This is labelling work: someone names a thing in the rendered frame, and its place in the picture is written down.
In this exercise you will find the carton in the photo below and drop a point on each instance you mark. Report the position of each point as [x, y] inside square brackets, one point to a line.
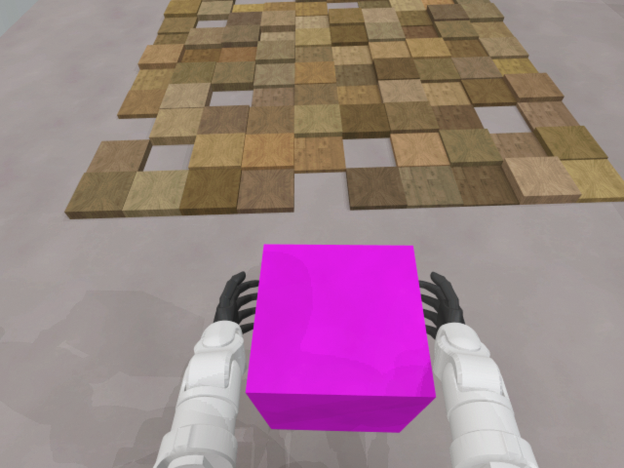
[339, 339]

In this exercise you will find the robot right forearm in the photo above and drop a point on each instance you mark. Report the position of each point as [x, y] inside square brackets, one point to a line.
[481, 418]

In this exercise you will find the left robot hand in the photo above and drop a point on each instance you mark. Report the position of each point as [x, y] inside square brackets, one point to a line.
[230, 303]

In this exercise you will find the right robot hand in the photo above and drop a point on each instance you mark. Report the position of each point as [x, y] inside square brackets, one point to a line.
[447, 304]

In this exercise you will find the robot left forearm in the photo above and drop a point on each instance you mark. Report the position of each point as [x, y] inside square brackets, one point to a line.
[202, 434]

